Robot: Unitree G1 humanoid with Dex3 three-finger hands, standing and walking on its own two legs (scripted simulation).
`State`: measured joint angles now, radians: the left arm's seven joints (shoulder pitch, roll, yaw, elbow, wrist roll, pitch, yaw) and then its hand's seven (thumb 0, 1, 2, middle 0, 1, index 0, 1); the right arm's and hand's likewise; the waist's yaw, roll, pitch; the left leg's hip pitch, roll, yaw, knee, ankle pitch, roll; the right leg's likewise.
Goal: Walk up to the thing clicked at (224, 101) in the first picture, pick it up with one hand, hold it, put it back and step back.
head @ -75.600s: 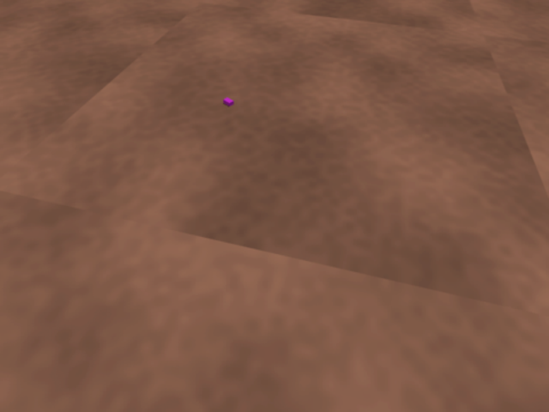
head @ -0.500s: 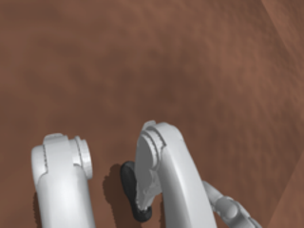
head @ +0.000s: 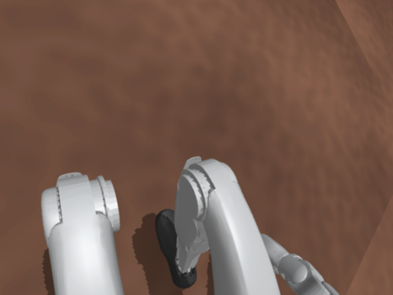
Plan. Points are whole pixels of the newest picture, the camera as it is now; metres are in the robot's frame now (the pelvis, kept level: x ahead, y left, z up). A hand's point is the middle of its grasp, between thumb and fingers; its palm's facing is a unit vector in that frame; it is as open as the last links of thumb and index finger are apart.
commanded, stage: close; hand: left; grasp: from above
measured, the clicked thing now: out of the picture +0.51 +0.43 -0.27
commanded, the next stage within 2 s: none
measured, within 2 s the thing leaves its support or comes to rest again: neither
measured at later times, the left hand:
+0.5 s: hand out of the picture +0.32 +0.40 -0.23, palm faces -0.45 -0.19 -0.87, open 5.9 cm
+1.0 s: hand out of the picture +0.32 +0.40 -0.23, palm faces -0.44 -0.19 -0.88, open 6.0 cm
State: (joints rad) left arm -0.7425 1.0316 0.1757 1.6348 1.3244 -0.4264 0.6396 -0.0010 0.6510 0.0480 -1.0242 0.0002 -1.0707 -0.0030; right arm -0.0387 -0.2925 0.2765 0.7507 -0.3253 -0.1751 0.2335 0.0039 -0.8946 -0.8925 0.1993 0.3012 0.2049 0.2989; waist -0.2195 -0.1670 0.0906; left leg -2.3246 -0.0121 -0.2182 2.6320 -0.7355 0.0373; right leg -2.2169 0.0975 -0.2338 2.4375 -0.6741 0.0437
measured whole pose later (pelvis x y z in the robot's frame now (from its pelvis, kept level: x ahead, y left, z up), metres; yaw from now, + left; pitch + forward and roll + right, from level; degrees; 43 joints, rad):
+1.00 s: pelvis +0.00 +0.00 +0.00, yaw +0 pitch +23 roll -15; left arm -0.75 1.02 0.15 1.64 1.32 -0.42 0.65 0.00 0.63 0.06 -1.02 0.00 -1.06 -0.01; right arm -0.05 -0.29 0.28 0.75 -0.33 -0.18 0.23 0.00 -0.90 -0.89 0.20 0.30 0.20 0.30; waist -0.22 -0.16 0.09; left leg -2.33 -0.02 -0.22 2.63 -0.73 0.04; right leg -2.22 0.10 -0.23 2.43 -0.68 0.04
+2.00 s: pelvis +0.00 +0.00 +0.00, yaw +0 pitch +23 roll -15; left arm -0.74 1.02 0.15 1.63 1.31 -0.42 0.65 0.00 0.54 0.13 -0.99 0.00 -0.99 -0.04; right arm -0.05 -0.29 0.28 0.75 -0.33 -0.19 0.24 0.00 -0.89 -0.89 0.20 0.30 0.20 0.30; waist -0.21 -0.17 0.08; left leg -2.32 -0.01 -0.22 2.63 -0.74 0.04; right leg -2.22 0.10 -0.23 2.43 -0.68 0.04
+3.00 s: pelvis +0.00 +0.00 +0.00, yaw +0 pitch +23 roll -15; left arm -0.74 1.01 0.14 1.64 1.31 -0.41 0.65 0.00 0.46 0.21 -0.96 0.00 -0.93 -0.07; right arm -0.04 -0.29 0.28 0.75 -0.32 -0.19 0.24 0.00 -0.89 -0.89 0.20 0.30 0.20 0.30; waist -0.21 -0.16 0.08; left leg -2.33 -0.02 -0.21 2.63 -0.73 0.04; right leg -2.22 0.10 -0.23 2.44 -0.67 0.04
